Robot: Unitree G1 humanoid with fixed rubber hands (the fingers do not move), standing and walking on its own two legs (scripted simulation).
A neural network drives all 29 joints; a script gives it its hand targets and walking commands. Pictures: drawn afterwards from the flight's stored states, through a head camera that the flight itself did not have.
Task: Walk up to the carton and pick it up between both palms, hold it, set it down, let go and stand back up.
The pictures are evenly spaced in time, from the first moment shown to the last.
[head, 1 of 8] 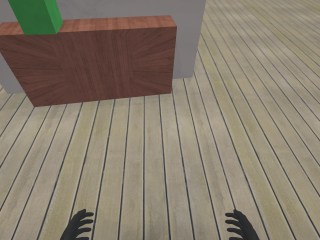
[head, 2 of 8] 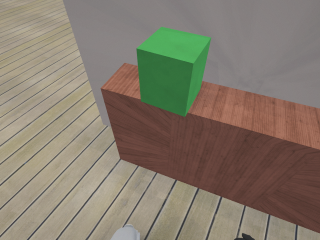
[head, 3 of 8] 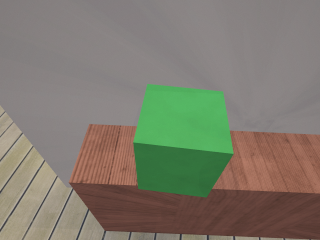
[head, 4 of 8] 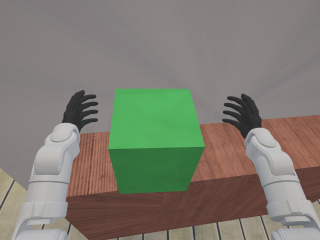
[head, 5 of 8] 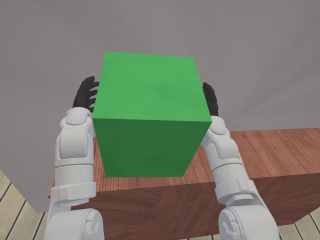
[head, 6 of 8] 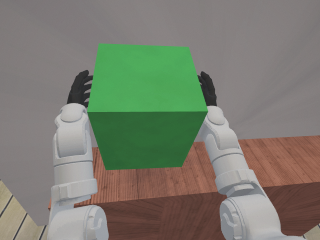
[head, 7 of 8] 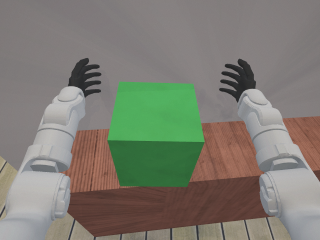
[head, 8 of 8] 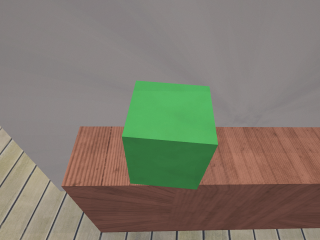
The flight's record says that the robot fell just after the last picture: no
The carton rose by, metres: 0.20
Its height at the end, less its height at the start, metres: +0.00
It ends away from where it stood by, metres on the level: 0.02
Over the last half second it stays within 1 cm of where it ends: yes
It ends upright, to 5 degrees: yes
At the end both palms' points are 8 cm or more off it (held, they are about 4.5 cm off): yes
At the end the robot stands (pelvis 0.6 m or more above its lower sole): yes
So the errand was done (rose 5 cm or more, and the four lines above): yes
